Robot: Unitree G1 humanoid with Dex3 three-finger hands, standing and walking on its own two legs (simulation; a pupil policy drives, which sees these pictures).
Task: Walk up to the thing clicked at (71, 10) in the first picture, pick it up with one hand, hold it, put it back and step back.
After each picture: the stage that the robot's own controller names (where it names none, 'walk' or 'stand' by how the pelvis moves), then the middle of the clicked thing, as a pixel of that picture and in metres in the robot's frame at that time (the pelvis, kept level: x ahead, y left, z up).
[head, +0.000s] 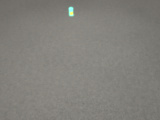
stand; (71, 11) +2.24 +0.16 -0.72
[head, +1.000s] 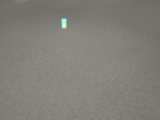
walk; (64, 23) +2.11 +0.19 -0.71
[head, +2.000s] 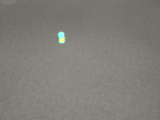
walk; (61, 37) +1.47 +0.18 -0.71
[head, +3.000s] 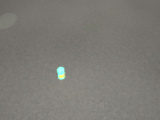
walk; (61, 73) +1.00 +0.19 -0.72
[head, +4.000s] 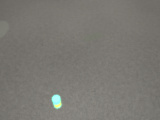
walk; (56, 101) +0.64 +0.21 -0.71
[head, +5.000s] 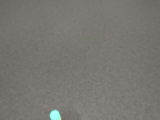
stand; (55, 117) +0.46 +0.23 -0.70
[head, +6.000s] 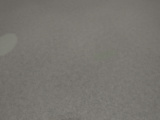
stand; out of the picture +0.40 +0.19 -0.72
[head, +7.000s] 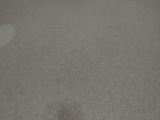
stand; out of the picture +0.38 +0.19 -0.71
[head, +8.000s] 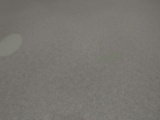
stand; out of the picture +0.39 +0.19 -0.72
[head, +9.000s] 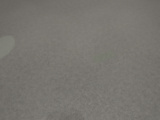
stand; out of the picture +0.36 +0.19 -0.72
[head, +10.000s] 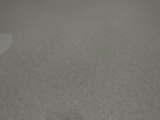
stand; out of the picture +0.39 +0.20 -0.72
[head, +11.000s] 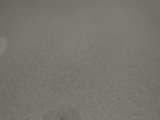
stand; out of the picture +0.35 +0.21 -0.72
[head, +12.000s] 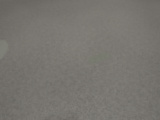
stand; out of the picture +0.35 +0.21 -0.73
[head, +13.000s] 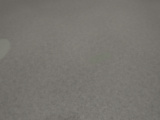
stand; out of the picture +0.36 +0.20 -0.73
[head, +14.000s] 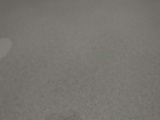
stand; out of the picture +0.36 +0.20 -0.73
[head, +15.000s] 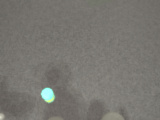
go down; (48, 95) +0.42 +0.19 -0.53
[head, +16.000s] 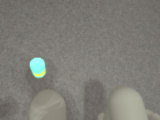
go down; (38, 68) +0.47 +0.20 -0.32
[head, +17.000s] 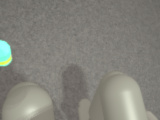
close in; (1, 54) +0.46 +0.23 -0.25
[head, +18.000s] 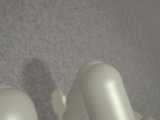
close; out of the picture +0.45 +0.26 -0.23
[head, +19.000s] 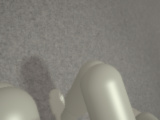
lift; out of the picture +0.44 +0.25 -0.23
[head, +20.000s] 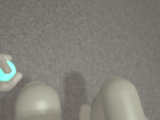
lift; (5, 74) +0.36 +0.24 -0.16
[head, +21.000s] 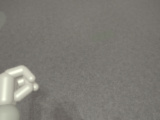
hold; out of the picture +0.34 +0.14 -0.63
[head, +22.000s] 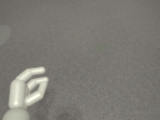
stand; out of the picture +0.31 +0.15 -0.70
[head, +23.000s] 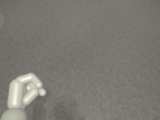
crouch; out of the picture +0.34 +0.15 -0.66
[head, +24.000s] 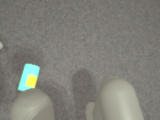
lower; (29, 78) +0.40 +0.16 -0.32
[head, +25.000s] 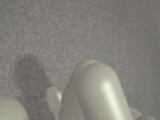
lower; out of the picture +0.38 +0.19 -0.26
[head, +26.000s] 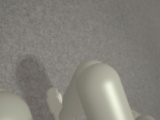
lower; out of the picture +0.38 +0.19 -0.26
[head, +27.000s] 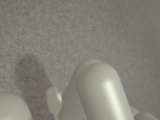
lower; out of the picture +0.38 +0.18 -0.26
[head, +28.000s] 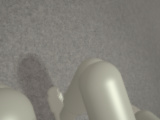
lower; out of the picture +0.39 +0.18 -0.25
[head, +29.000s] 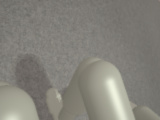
loosen; out of the picture +0.38 +0.17 -0.25
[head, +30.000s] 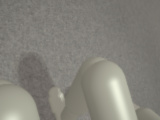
withdraw; out of the picture +0.38 +0.18 -0.24
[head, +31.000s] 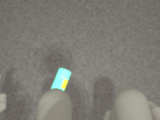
walk; (61, 80) +0.39 +0.12 -0.38
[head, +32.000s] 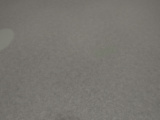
stand; out of the picture +0.30 +0.11 -0.68
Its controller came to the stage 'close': yes
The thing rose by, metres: 0.20
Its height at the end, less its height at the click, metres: -0.02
